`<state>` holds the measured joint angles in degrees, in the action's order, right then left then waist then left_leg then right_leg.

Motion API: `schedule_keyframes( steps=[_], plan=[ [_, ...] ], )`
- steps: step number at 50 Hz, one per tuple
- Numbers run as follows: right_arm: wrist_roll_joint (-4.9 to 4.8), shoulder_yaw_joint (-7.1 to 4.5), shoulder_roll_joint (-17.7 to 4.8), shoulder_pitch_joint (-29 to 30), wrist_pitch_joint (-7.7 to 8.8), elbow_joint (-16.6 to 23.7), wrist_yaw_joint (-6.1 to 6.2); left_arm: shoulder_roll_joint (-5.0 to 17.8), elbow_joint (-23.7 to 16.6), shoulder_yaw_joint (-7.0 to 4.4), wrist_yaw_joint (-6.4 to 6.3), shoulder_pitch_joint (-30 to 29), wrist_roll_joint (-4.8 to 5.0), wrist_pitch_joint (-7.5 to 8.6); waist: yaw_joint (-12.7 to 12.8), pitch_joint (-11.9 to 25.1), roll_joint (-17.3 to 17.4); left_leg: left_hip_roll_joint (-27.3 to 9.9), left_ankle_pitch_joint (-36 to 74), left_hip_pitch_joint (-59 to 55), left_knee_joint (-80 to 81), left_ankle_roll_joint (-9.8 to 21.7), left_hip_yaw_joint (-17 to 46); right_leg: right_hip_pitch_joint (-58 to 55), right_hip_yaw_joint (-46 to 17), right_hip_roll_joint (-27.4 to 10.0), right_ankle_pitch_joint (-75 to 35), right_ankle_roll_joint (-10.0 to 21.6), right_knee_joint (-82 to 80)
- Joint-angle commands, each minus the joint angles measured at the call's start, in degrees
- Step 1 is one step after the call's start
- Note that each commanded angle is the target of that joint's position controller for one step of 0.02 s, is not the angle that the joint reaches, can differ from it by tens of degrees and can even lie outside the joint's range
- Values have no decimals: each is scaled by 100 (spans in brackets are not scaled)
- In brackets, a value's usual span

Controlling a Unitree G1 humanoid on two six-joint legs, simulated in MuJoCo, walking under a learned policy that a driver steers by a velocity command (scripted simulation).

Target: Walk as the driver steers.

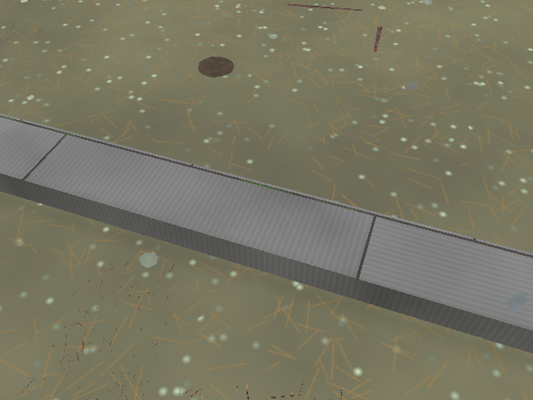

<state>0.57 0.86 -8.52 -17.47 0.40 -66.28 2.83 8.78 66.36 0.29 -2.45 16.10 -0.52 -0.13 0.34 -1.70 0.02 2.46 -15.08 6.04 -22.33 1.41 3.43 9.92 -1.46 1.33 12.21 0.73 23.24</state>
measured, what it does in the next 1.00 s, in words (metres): walks ahead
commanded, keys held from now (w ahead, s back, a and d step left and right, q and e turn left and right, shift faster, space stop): no key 0.32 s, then w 0.68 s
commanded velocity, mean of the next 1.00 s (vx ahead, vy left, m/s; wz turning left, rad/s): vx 0.23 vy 0.00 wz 0.00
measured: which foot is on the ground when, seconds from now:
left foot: down 0.00-0.62, up 0.64-1.00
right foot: down 0.00-1.00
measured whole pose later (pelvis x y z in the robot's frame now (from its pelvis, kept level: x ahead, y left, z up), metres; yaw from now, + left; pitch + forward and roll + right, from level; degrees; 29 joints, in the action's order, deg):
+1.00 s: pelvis +0.23 -0.04 -0.02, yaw +0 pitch +2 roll +1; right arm 1.0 -1.8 -10.3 0.1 2.4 -52.5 -1.4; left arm 7.0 64.9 0.1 -1.1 31.4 -0.9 6.3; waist 3.4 -3.4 0.6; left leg 0.5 -6.7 33.7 -36.8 5.3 -7.3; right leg -10.1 1.7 3.5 21.7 4.3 10.2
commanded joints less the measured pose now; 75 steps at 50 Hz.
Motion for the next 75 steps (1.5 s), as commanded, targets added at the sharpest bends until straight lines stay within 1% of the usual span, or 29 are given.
schedule_keyframes(
  steps=[1,16,20,22,24,25,28,30,31,32,33,34,36,41,46,48,50,52,53,54,55,56,57,58,60,63,69,70,75],
  plan=[
    [1,-64,-428,-459,17,24,14,445,-37,-65,-15,395,0,18,-1,-258,11,-597,984,402,375,158,437,-89,-472,-557,-813,167,-308],
    [2,-79,-348,-572,27,28,21,373,-25,-78,-22,481,1,24,-1,-294,17,-606,993,406,361,154,421,-92,-463,-555,-824,170,-297],
    [39,-185,-541,-661,-28,86,-7,466,-123,-150,16,449,-38,-24,-46,-447,182,-407,-1776,700,395,437,548,328,-282,-159,1689,359,41],
    [39,-238,-606,-880,-41,137,-36,384,-311,-153,73,267,-80,-8,-185,-900,382,-683,-2977,822,621,724,1128,1131,-247,-23,2380,430,500],
    [35,-337,-807,-1302,3,57,-33,128,-569,-100,143,-37,-150,118,-357,-1049,921,-1428,-3364,344,1221,1138,2223,1833,273,117,1570,357,1458],
    [45,-383,-864,-1307,31,69,-40,188,-703,-113,169,-222,-185,196,-387,-1147,915,-1718,-3119,339,1380,1296,2519,1990,378,-44,1244,344,1719],
    [60,-446,-920,-980,143,211,-85,307,-873,-183,268,-62,-103,397,-93,-1053,766,-1680,-2100,548,1149,1261,2165,1489,377,-209,1244,415,1289],
    [-12,-435,-791,-421,205,411,-105,239,-514,-243,270,1051,5,470,479,-829,502,-1078,-1316,1644,466,888,1294,-583,469,85,685,435,228],
    [2,-370,-562,-141,288,577,-137,547,-317,-356,218,1790,-33,504,800,-628,-242,-573,-795,2422,-726,646,576,-1689,-502,-491,973,523,-397],
    [-5,-286,-201,-72,364,839,-203,1285,-128,-567,200,2627,-27,477,998,-263,-1848,206,-1151,3352,-2658,338,-493,-2389,-2891,-1849,1996,1031,-1363],
    [192,-380,-655,51,365,875,-238,1033,-100,-518,187,2463,-34,398,707,-563,-1066,-85,-1452,3698,-3737,377,-335,-1960,-3384,-2222,1966,1148,-1406],
    [217,-367,-518,92,386,865,-295,809,-324,-445,202,1850,-68,401,414,-831,-368,-363,-952,3734,-4148,422,-181,-1490,-2922,-2092,1658,1120,-1390],
    [134,-342,-363,102,441,842,-391,654,-547,-371,203,1253,-83,477,118,-788,-77,-612,-177,3482,-4125,375,-189,-1100,-1985,-1710,610,1028,-1540],
    [141,-399,-419,520,264,1042,-454,475,-307,-218,169,1731,-20,623,25,-472,-443,-481,309,3604,-3765,199,-710,-1430,-618,-1209,-2633,822,-1296],
    [48,-267,-254,1913,235,1600,-471,488,-292,-125,129,1777,-29,660,185,-767,-574,-198,916,2973,-1878,199,-1184,-876,-128,-988,-3563,736,-1441],
    [27,-275,-368,1963,227,1671,-435,619,-266,-136,105,1780,-35,700,113,-672,-677,-33,975,2355,-1383,366,-1300,-917,-52,-1089,-4431,710,-1294],
    [24,-366,-621,1428,260,1559,-364,774,-279,-168,76,1624,-27,738,-208,-275,-705,196,875,1585,-1226,591,-1286,-1174,41,-1186,-5830,634,-551],
    [29,-520,-857,-33,347,1088,-281,912,-327,-213,73,1363,-18,699,-858,457,-681,255,1014,164,-685,822,-1097,-1161,120,-1138,-5815,604,1163],
    [133,-624,-1107,-788,378,881,-226,834,-389,-194,110,1317,1,686,-1149,839,-477,-323,561,-966,-491,994,-504,-352,198,-949,-4401,605,2449],
    [267,-739,-1611,-1270,380,848,-224,235,-536,-90,162,1661,49,657,-940,1446,600,-1996,-140,-2114,-309,1511,1769,1056,502,-210,-336,514,4652],
    [119,-747,-1560,-930,311,852,-309,430,-525,-202,213,1904,87,599,-649,1619,823,-2544,-952,-2215,710,2082,3927,2223,-43,343,1568,534,5854],
    [-10,-664,-1256,-150,319,987,-336,648,-723,-249,212,1254,-11,570,-375,591,340,-2331,-1730,-1310,1049,1834,3148,2653,-213,-157,935,621,5724],
    [-37,-555,-855,275,374,1070,-363,670,-844,-271,249,796,-66,588,-285,15,58,-2111,-1325,-427,1293,1652,2471,2547,-154,-335,517,620,5398],
    [5,-484,-641,367,442,1031,-362,535,-832,-275,261,729,-78,570,-73,-240,-161,-1869,-579,123,1411,1461,1908,2260,-161,-501,352,592,5068],
    [15,-384,-448,145,550,850,-301,286,-775,-251,305,917,-180,441,193,-252,-58,-1517,566,668,1472,1244,1060,1711,-136,-643,325,442,4595],
    [9,-386,-675,-275,650,704,-272,310,-929,-282,350,560,-189,332,240,-298,117,-1327,1547,633,1531,1194,467,1984,106,-702,79,292,4124],
    [-6,-324,-731,-913,629,616,-270,372,-1491,-261,403,-1069,-90,296,-151,-425,283,-1055,2747,-67,1537,868,-162,2637,539,-637,-966,65,2358],
    [29,-316,-702,-1112,624,561,-251,253,-1441,-222,382,-999,-69,274,-178,-271,466,-1089,2914,-291,1420,871,-285,2540,657,-552,-896,81,2400],
    [155,-292,-667,-1663,589,418,-114,296,-1694,-231,343,-1630,-136,304,-345,-450,310,-1590,4025,-1769,979,1007,-447,3600,646,-412,-261,430,2569]
  ],
)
